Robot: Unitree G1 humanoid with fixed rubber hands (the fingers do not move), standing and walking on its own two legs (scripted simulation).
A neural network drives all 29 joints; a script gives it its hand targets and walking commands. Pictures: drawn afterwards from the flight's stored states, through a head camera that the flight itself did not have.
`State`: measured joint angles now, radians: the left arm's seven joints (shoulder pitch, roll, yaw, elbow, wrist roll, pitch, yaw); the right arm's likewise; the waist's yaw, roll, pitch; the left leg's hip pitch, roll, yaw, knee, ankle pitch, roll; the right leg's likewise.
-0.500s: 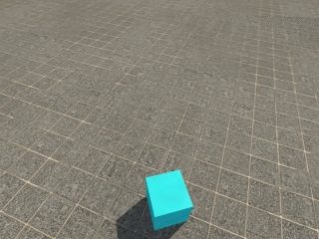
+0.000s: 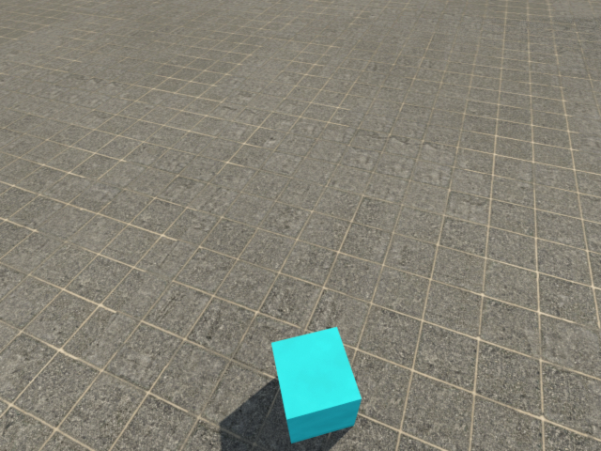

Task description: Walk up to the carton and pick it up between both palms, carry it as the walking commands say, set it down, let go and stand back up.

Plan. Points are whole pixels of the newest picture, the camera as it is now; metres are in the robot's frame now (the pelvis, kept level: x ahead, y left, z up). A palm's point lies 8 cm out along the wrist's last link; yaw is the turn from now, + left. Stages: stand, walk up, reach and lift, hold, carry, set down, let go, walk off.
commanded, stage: walk up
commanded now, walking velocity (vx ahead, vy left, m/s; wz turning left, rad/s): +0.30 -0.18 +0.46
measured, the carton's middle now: (313, 385) +0.45 +0.01 -0.65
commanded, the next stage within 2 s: none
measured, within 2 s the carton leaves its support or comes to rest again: neither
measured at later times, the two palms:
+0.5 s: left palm out of the picture +0.06 +0.22 -0.13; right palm out of the picture +0.17 -0.30 -0.12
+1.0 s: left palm out of the picture +0.03 +0.19 -0.10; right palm out of the picture +0.17 -0.32 -0.12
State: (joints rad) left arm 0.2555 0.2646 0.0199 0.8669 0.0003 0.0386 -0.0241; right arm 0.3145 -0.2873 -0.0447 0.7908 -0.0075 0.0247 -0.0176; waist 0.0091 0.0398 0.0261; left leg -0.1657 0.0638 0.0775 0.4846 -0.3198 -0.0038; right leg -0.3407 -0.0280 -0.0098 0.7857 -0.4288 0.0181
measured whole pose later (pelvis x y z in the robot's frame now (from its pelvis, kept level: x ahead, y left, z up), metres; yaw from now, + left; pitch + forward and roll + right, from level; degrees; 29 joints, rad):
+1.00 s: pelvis +0.03 -0.08 +0.01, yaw +11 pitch +1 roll +3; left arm 0.27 0.24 0.02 0.87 0.00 0.02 0.02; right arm 0.24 -0.29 -0.05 0.80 -0.02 0.03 0.00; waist 0.01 0.02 0.04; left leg -0.45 -0.03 -0.03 0.90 -0.36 -0.01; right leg -0.21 -0.08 -0.11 0.47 -0.27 -0.01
